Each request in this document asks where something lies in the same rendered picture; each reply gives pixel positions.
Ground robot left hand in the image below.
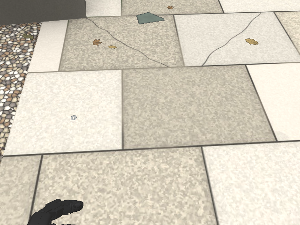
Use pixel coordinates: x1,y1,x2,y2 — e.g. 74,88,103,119
27,199,83,225

